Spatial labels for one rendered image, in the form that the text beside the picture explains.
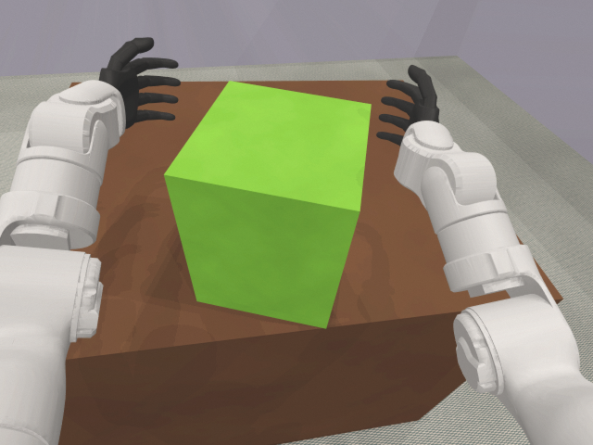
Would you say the robot left upper arm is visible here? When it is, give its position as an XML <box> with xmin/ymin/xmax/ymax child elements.
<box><xmin>0</xmin><ymin>245</ymin><xmax>103</xmax><ymax>445</ymax></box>

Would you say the pedestal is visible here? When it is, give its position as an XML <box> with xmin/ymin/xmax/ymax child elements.
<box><xmin>58</xmin><ymin>80</ymin><xmax>563</xmax><ymax>445</ymax></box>

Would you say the robot right upper arm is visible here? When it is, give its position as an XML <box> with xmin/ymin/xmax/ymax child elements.
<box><xmin>453</xmin><ymin>294</ymin><xmax>593</xmax><ymax>445</ymax></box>

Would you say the robot left forearm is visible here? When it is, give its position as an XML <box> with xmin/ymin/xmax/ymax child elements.
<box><xmin>0</xmin><ymin>80</ymin><xmax>126</xmax><ymax>250</ymax></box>

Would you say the carton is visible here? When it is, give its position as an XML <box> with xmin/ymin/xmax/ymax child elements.
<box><xmin>164</xmin><ymin>81</ymin><xmax>372</xmax><ymax>329</ymax></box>

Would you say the right robot hand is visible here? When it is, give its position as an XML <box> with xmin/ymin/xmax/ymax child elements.
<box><xmin>376</xmin><ymin>65</ymin><xmax>439</xmax><ymax>146</ymax></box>

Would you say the left robot hand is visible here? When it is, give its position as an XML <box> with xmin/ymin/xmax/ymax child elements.
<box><xmin>99</xmin><ymin>37</ymin><xmax>181</xmax><ymax>129</ymax></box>

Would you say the robot right forearm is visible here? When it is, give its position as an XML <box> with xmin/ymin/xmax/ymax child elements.
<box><xmin>394</xmin><ymin>121</ymin><xmax>580</xmax><ymax>369</ymax></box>

